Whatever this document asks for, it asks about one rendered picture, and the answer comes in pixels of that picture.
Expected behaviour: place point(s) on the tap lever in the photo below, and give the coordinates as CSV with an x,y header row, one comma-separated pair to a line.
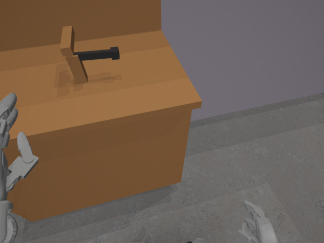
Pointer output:
x,y
113,53

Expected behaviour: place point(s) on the left robot hand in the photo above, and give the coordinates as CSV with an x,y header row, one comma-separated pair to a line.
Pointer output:
x,y
21,166

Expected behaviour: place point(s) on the right robot hand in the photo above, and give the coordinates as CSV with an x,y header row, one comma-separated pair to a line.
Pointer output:
x,y
261,231

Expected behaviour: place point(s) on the robot left forearm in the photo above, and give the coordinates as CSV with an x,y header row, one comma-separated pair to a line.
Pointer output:
x,y
8,225

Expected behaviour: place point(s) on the counter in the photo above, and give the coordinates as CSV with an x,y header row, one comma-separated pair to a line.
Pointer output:
x,y
102,129

